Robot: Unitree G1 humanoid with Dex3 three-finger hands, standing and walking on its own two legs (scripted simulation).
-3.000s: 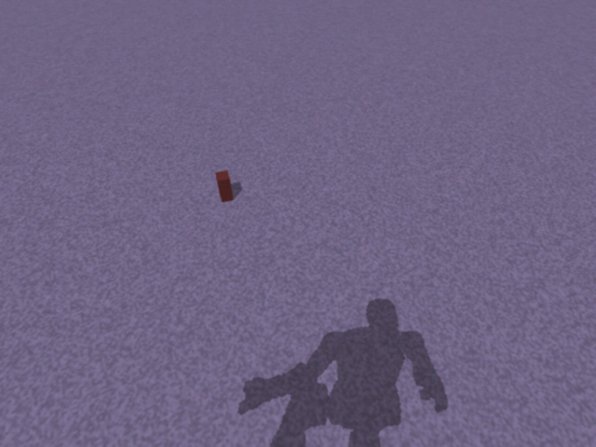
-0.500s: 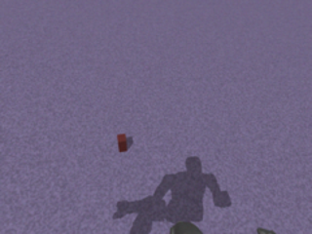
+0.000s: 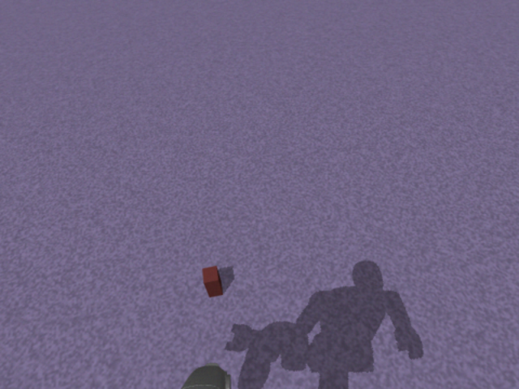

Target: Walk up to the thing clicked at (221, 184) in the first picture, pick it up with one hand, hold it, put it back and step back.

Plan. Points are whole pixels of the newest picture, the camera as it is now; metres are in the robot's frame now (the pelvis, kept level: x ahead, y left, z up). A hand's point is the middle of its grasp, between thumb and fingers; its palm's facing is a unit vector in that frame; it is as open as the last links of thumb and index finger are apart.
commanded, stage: walk up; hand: left
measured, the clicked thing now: (212, 282) +0.60 +0.23 -0.70
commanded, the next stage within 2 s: none
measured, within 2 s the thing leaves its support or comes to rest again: neither
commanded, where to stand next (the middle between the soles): +0.25 +0.02 m, yaw +0 degrees
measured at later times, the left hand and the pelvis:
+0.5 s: hand (113, 352) +0.21 +0.29 -0.15, palm faces -0.03 -0.93 -0.38, open 7.4 cm; pelvis +0.16 +0.01 -0.01, yaw +1 degrees
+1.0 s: hand (126, 322) +0.27 +0.29 -0.17, palm faces +0.03 -0.93 -0.38, open 7.4 cm; pelvis +0.22 +0.02 -0.02, yaw +3 degrees
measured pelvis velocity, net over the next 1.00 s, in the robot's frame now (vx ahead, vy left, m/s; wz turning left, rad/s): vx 0.22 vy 0.02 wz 0.04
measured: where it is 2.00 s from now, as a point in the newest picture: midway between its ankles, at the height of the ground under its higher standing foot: (267, 385)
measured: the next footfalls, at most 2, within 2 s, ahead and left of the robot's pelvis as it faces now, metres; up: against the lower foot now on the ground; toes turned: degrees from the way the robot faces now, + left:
left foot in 0.18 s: +0.21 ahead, +0.14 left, +0.00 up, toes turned +6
right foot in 0.56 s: +0.30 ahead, -0.12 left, +0.00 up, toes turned +1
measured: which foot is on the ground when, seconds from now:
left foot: up 0.00-0.16, down 0.18-0.56, up 0.58-0.84, down 0.86-1.00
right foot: down 0.00-0.22, up 0.24-0.54, down 0.56-1.00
